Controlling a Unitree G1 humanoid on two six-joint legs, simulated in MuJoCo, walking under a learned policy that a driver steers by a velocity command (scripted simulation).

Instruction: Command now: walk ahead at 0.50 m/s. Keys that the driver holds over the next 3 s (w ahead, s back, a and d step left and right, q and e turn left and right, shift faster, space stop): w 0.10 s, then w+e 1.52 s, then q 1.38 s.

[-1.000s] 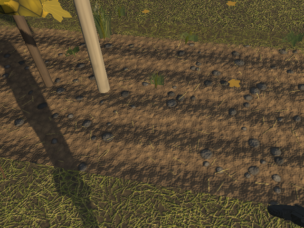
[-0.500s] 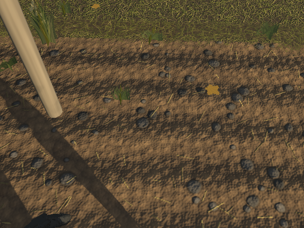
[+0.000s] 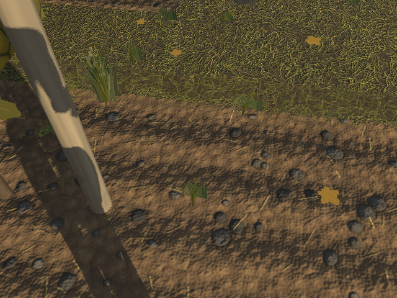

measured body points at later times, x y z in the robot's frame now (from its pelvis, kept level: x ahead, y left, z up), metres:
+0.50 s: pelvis +0.27 +0.06 +0.00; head +0.29 +0.06 +0.44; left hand +0.45 +0.31 -0.11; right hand +0.26 -0.22 -0.13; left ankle +0.22 +0.16 -0.75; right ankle +0.40 -0.13 -0.69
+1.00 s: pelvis +0.52 -0.04 +0.00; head +0.55 -0.08 +0.45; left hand +0.71 +0.18 -0.10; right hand +0.59 -0.37 -0.10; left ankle +0.75 +0.08 -0.68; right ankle +0.47 -0.10 -0.75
